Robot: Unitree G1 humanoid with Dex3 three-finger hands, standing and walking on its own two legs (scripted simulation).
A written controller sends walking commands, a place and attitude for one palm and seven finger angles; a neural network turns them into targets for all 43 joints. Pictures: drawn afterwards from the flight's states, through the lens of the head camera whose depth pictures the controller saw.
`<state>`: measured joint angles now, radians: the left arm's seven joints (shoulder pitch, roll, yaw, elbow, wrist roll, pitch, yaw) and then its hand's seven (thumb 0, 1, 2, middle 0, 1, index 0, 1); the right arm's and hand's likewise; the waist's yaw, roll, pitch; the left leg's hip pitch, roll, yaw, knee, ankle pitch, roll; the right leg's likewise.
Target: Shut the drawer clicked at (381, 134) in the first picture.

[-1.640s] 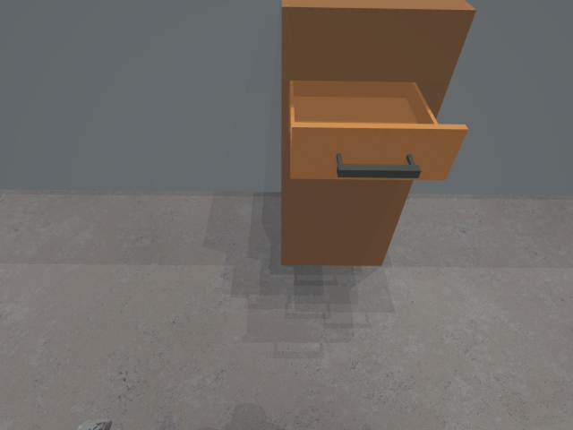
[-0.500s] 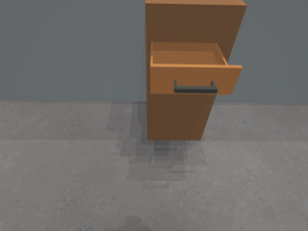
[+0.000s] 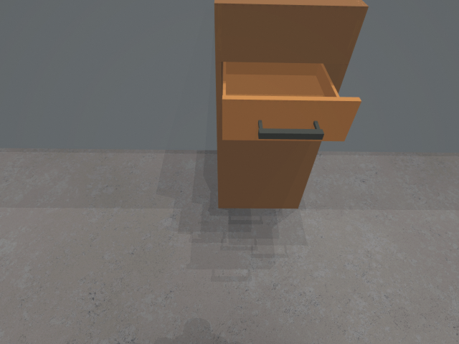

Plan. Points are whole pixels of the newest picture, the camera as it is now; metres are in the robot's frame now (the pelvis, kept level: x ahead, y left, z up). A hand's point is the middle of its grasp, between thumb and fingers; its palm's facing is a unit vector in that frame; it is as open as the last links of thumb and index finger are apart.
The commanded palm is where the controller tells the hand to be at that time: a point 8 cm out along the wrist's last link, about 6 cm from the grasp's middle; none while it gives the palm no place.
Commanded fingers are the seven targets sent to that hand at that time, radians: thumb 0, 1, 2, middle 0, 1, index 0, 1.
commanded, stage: walk to a spot facing it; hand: left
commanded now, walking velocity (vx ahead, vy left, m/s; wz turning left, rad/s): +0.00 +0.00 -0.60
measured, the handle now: (289, 129) +0.69 -0.12 -0.03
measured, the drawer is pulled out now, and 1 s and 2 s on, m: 0.21 0.21 0.21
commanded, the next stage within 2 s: none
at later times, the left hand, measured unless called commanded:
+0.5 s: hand out of the picture +0.04 +0.14 -0.17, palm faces -0.17 -0.95 -0.26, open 7.4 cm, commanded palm none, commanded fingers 0.00 0.90 0.90 -0.20 -0.30 -0.20 -0.30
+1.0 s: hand out of the picture +0.11 +0.20 -0.18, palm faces -0.42 -0.87 -0.23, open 7.4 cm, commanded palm none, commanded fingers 0.00 0.90 0.90 -0.20 -0.30 -0.20 -0.30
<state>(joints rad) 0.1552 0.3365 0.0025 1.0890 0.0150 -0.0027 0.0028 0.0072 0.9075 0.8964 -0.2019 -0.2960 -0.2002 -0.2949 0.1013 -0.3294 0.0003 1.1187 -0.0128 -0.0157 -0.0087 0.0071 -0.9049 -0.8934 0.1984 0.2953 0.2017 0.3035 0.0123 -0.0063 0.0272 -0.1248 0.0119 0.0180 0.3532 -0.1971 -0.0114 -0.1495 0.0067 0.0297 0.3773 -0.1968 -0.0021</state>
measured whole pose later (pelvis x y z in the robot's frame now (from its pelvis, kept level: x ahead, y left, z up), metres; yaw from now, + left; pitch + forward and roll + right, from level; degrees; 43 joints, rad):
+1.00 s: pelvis -0.05 +0.04 -0.01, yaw -31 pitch +0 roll -1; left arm 0.25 0.27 0.10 0.91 0.03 0.08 -0.01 0.01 0.91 0.90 -0.20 -0.30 -0.20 -0.29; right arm 0.19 -0.20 -0.04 0.89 -0.01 0.02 -0.03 0.01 -0.91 -0.89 0.20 0.29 0.20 0.30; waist 0.03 -0.05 0.02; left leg -0.22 -0.01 -0.01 0.48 -0.25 0.03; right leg -0.47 0.14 0.17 0.76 -0.34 0.03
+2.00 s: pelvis -0.02 -0.04 -0.01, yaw -67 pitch +0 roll -1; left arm 0.49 0.16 0.05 1.03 0.03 -0.04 0.01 0.01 0.91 0.90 -0.20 -0.30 -0.20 -0.29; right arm 0.10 -0.21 -0.07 0.88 -0.02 0.00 0.02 0.01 -0.91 -0.89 0.19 0.29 0.20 0.30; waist 0.09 0.00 0.03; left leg -0.54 0.08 0.02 0.82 -0.25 -0.07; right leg 0.00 0.07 0.17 0.33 -0.33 -0.03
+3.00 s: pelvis +0.08 -0.28 -0.01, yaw -102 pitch +0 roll +1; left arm 0.20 0.20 0.08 0.94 0.01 -0.02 0.02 -0.01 0.93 0.90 -0.20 -0.30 -0.20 -0.29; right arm 0.18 -0.16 -0.07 0.92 -0.03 0.01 -0.03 0.01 -0.92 -0.89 0.20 0.29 0.20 0.30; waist -0.02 0.01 0.07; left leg -0.56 0.16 0.00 1.22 -0.33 -0.09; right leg -0.30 0.10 -0.06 0.51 -0.21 -0.14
